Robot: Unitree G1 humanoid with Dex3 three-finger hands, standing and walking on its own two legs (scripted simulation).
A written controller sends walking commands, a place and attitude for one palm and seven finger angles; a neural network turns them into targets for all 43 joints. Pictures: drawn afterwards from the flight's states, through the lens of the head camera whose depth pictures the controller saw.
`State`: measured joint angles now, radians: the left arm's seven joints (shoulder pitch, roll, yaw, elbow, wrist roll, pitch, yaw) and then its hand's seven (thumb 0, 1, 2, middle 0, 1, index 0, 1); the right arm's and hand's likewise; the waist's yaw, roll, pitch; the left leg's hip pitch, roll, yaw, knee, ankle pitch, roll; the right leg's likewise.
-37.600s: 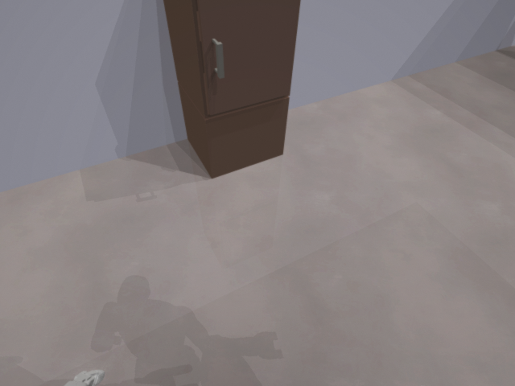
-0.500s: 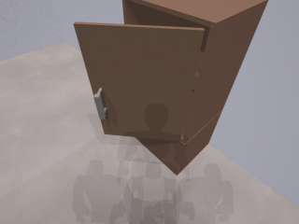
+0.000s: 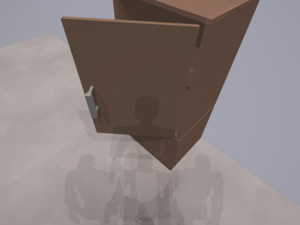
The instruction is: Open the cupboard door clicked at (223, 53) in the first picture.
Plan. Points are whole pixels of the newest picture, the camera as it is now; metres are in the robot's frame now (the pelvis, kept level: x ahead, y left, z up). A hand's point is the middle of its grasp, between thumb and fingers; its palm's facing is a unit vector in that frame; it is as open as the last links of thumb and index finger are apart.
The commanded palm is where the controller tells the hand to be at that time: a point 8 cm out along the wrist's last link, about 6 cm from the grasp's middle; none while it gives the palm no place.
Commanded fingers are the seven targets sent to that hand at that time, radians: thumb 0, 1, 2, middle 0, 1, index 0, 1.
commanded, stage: look again from close up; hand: left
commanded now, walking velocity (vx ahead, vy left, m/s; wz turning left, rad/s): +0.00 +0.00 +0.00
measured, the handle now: (93, 102) +0.59 +0.27 -0.08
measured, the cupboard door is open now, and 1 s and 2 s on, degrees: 40 40 40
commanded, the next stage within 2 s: shuffle to correct the standing spot in 0.54 s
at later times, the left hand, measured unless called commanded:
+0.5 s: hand out of the picture +0.03 +0.17 -0.18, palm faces +0.02 -0.98 -0.18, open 7.3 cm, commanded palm none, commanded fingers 0.00 0.90 0.90 -0.20 -0.30 -0.20 -0.30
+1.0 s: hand out of the picture +0.03 +0.21 -0.18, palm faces +0.11 -0.97 -0.21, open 7.4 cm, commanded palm none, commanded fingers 0.00 0.90 0.90 -0.20 -0.30 -0.20 -0.30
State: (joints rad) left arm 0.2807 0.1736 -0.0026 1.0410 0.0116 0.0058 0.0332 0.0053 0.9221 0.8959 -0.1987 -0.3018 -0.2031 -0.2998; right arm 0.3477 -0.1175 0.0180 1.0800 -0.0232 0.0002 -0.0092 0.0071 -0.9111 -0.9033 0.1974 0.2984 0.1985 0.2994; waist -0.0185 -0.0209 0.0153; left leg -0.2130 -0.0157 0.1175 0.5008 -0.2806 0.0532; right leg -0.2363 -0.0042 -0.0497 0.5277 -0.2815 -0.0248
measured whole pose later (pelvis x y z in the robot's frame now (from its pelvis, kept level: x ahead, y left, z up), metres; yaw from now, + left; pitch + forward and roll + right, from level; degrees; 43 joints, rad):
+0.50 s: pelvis +0.03 +0.00 +0.00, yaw +0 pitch -1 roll +0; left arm 0.28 0.16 -0.01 1.11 0.01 -0.01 0.04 0.00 0.91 0.90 -0.20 -0.30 -0.20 -0.30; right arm 0.25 -0.15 0.01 1.13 -0.02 -0.02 -0.04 0.01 -0.93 -0.90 0.20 0.30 0.20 0.30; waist 0.01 -0.02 0.03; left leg -0.14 -0.02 0.11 0.45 -0.30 0.04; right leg -0.16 0.00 -0.05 0.47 -0.30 -0.02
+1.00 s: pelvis +0.02 +0.02 +0.00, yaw +2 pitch -1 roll +0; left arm 0.27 0.19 0.04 1.03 0.02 0.00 0.05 0.00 0.90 0.90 -0.20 -0.30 -0.20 -0.30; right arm 0.25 -0.16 -0.02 1.06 -0.02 0.03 -0.02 0.01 -0.91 -0.90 0.20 0.30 0.20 0.30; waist 0.03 -0.04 0.05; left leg -0.25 -0.01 0.11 0.59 -0.36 -0.01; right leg -0.21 -0.05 -0.07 0.57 -0.34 0.00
